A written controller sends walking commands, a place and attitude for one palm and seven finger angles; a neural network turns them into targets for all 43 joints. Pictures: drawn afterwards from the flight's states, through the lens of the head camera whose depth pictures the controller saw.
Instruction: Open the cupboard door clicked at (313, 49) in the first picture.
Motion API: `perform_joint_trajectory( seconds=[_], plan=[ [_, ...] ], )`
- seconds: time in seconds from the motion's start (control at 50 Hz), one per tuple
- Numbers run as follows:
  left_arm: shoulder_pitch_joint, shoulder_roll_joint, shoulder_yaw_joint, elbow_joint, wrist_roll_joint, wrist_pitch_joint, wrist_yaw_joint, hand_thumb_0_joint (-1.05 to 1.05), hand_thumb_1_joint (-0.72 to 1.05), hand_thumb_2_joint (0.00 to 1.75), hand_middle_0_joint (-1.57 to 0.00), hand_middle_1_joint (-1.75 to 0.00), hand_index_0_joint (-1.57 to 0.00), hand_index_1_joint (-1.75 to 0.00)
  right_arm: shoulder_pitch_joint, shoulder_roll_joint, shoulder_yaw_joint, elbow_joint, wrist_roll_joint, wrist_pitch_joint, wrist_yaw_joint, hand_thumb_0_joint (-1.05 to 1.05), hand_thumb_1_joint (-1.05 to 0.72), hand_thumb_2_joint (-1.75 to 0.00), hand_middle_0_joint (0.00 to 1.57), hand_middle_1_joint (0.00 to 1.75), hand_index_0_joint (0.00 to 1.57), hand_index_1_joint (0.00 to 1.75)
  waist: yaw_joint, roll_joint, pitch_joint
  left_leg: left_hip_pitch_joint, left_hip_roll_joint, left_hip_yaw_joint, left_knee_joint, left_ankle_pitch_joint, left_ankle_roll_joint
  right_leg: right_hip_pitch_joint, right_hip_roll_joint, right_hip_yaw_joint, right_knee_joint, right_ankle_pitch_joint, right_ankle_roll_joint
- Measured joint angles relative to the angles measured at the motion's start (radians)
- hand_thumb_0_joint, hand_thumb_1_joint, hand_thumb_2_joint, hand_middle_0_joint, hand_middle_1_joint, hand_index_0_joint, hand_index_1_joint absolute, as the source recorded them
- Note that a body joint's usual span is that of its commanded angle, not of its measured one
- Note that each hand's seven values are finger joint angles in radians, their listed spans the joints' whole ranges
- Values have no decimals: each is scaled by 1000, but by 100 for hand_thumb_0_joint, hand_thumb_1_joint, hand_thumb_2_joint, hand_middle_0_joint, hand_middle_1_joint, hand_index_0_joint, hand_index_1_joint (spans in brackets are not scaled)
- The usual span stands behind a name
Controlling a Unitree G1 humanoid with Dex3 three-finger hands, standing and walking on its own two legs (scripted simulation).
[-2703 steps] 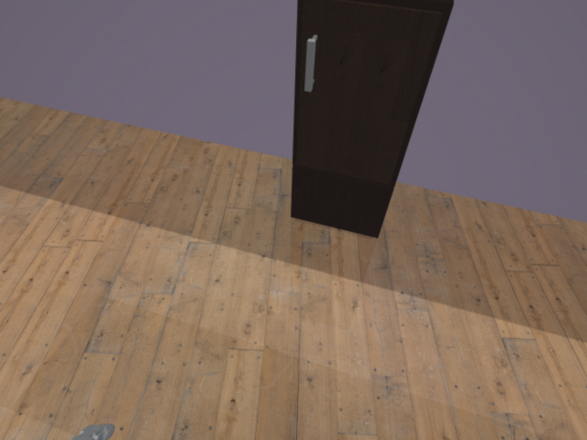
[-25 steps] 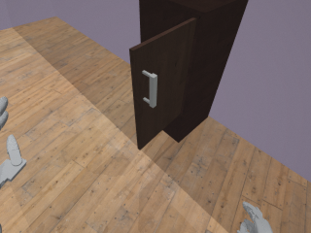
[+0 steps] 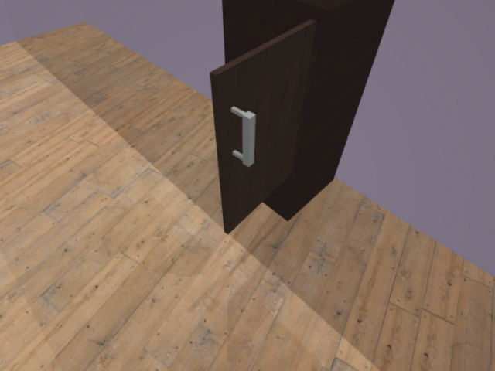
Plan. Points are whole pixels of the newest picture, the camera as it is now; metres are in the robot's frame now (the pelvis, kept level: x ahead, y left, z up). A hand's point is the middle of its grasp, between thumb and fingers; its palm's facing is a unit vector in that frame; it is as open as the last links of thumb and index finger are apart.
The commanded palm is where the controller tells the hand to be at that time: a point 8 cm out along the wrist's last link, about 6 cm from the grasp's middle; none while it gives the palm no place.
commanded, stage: let the arm hang, fingers relaxed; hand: left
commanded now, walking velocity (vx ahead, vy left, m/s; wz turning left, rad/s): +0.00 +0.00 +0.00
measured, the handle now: (242, 137) +0.62 +0.03 +0.00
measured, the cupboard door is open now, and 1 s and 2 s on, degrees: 94 94 94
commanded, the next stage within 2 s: look to check the result in 0.84 s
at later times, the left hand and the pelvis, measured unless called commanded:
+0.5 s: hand out of the picture -0.05 +0.17 -0.16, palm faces +0.05 -0.98 -0.18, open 7.3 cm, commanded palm none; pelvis +0.00 +0.01 +0.01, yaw +0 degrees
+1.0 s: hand out of the picture -0.01 +0.17 -0.17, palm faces +0.04 -0.98 -0.17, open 7.3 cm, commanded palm none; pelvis +0.02 +0.01 +0.01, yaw +0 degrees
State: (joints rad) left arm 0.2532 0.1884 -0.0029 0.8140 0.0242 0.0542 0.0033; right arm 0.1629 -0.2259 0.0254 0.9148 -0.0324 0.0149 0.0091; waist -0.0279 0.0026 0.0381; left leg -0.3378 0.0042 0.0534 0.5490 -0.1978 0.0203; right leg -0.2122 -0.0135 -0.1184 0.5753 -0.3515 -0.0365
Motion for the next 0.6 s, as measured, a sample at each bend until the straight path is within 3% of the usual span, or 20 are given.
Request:
perform_joint_trajectory(
  seconds=[0.08, 0.18, 0.36, 0.6],
  plan=[
    [28, -8, 22, 160, -10, -15, 22, -1, 100, 89, -20, -30, -21, -30, 57, 39, 4, 91, 2, 14, -12, 1, -90, -90, 20, 30, 20, 30, 19, -34, 28, 23, 9, -19, -39, 22, -5, 43, 17, -18, -73, 35, -5],
    [84, -3, 16, 285, -14, -31, 14, 0, 98, 89, -20, -30, -21, -30, 108, 60, -6, 179, 7, 24, -25, 1, -90, -90, 20, 30, 20, 30, 36, -20, 41, 45, 11, -23, -79, 42, -3, 77, 24, -22, -138, 70, -3],
    [135, -33, 11, 373, -16, -41, 22, 0, 92, 89, -20, -30, -20, -30, 145, 91, -12, 231, 11, 15, -34, 1, -90, -90, 20, 30, 20, 30, 30, 14, 30, 75, -2, -5, -118, 57, 9, 90, 9, -5, -153, 79, 9],
    [81, -82, 12, 340, -14, -60, 30, 0, 91, 89, -19, -30, -20, -30, 141, 128, -13, 243, 6, 4, -36, 1, -91, -90, 20, 30, 20, 30, 22, 10, -10, 87, -11, 8, -119, 49, 14, 88, -2, 7, -130, 63, 15]
  ],
)
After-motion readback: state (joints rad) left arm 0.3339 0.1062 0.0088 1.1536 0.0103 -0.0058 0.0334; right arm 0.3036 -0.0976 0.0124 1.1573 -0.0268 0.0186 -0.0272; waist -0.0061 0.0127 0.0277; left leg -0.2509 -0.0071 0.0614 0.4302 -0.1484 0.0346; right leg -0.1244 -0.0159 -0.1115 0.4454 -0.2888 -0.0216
